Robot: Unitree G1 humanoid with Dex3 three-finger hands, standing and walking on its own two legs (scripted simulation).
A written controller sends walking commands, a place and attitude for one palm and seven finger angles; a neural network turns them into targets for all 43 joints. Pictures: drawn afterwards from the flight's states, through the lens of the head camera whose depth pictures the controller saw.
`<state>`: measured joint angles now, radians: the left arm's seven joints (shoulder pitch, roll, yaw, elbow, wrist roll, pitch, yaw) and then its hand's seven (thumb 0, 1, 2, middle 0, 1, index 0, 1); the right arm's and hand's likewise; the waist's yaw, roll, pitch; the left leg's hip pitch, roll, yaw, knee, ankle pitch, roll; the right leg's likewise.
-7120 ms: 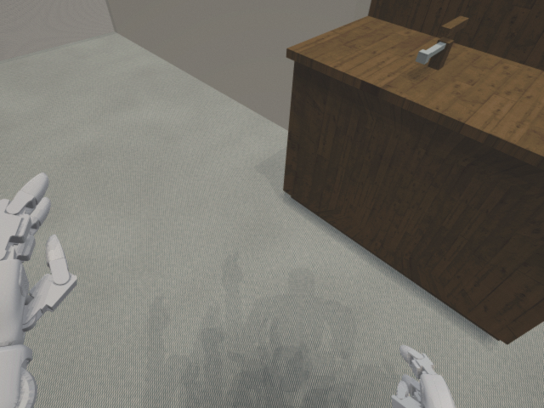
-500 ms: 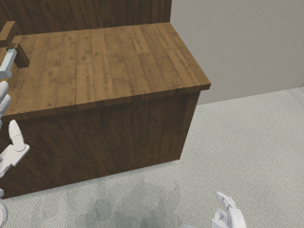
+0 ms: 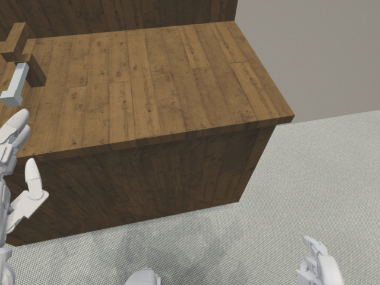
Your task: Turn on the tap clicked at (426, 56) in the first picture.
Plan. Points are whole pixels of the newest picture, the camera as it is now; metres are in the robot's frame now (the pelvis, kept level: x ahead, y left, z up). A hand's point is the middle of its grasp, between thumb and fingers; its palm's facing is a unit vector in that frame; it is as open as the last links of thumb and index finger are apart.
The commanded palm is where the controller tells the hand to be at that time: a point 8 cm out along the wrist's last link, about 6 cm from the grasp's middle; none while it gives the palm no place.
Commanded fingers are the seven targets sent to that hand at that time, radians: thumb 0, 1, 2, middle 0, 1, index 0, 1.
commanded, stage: come to a stop and stand still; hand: left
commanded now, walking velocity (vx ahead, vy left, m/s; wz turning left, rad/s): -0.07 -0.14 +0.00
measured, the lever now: (11, 98) +0.47 +0.44 +0.10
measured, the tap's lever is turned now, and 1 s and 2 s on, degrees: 0 0 0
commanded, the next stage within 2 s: none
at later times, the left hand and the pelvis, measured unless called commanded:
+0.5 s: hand (3, 203) +0.20 +0.25 +0.18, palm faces +0.34 -0.83 -0.45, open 7.4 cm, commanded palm +0.14 +0.29 +0.18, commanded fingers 0.00 0.90 0.90 -0.20 -0.30 -0.20 -0.30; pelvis -0.03 +0.02 +0.00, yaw -3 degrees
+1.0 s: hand (0, 283) +0.11 +0.22 +0.17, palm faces +0.39 -0.84 -0.38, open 7.4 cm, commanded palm +0.07 +0.26 +0.18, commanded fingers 0.00 0.90 0.90 -0.20 -0.30 -0.20 -0.30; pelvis -0.10 -0.01 +0.00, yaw -2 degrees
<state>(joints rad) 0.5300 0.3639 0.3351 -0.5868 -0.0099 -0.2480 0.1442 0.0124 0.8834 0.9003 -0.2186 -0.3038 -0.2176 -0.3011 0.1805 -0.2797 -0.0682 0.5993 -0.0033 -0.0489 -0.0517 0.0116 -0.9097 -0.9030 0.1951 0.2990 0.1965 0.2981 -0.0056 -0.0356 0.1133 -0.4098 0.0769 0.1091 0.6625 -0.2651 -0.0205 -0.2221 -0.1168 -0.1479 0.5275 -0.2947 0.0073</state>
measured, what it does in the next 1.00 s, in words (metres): walks backwards: left foot, then right foot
